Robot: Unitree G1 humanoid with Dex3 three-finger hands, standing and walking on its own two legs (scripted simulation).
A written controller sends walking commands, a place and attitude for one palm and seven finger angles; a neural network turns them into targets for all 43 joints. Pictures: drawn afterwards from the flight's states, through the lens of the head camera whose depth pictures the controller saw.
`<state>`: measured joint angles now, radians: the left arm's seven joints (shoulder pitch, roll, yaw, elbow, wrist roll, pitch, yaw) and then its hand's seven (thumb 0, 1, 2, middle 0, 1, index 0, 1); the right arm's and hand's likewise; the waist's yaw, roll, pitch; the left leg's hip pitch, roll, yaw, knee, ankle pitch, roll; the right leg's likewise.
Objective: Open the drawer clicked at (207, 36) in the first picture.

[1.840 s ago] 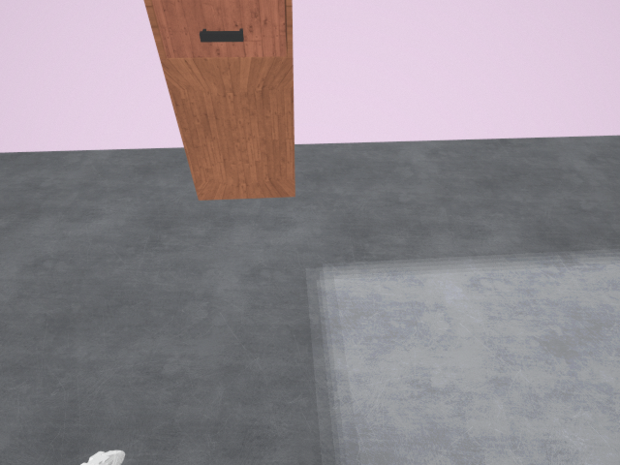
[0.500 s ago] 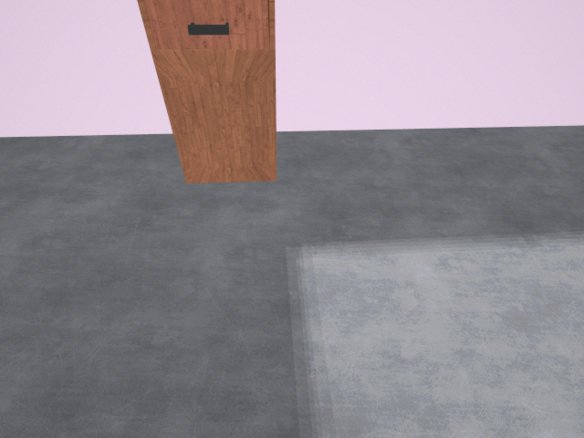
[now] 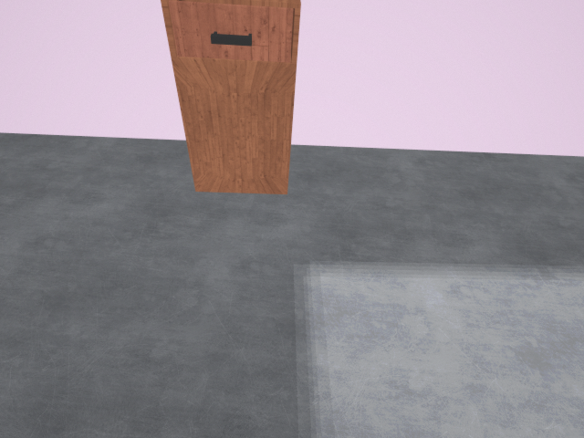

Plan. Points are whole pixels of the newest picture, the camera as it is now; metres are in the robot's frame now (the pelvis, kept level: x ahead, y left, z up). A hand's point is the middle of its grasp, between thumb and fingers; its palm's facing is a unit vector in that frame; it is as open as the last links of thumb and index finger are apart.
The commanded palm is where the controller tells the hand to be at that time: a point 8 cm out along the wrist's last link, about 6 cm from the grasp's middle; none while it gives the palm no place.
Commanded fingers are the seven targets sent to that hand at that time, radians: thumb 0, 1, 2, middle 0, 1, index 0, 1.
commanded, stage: walk to a spot facing it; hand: left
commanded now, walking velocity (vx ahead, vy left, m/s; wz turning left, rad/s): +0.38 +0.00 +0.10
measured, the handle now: (232, 37) +1.34 +0.29 +0.01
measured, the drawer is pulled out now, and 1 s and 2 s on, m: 0.00 0.00 0.00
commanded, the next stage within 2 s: take the last steps up to it in 0.96 s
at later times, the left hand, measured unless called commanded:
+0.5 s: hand (218, 343) +0.32 +0.15 -0.17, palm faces +0.03 -0.98 -0.19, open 7.3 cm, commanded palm none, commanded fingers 0.00 0.90 0.90 -0.20 -0.30 -0.20 -0.30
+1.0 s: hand (191, 314) +0.37 +0.21 -0.17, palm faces +0.18 -0.97 -0.14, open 7.4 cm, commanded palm none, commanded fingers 0.00 0.90 0.90 -0.20 -0.30 -0.20 -0.30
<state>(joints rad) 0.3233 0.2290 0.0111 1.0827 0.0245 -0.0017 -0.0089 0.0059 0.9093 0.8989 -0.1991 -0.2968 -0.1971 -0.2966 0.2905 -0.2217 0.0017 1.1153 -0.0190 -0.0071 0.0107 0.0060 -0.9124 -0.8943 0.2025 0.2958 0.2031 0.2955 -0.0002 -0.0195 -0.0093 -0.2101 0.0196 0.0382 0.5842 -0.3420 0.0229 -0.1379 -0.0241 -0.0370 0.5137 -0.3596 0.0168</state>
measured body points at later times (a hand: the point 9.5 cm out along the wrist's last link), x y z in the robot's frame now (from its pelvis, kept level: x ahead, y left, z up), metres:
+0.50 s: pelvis +0.20 -0.03 -0.01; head +0.23 -0.03 +0.44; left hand +0.31 +0.20 -0.15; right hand +0.09 -0.24 -0.16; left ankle +0.04 +0.08 -0.64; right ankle +0.27 -0.14 -0.73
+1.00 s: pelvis +0.41 +0.04 +0.01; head +0.42 +0.07 +0.46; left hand +0.37 +0.27 -0.16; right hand +0.50 -0.19 -0.12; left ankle +0.42 +0.11 -0.73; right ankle +0.42 -0.12 -0.64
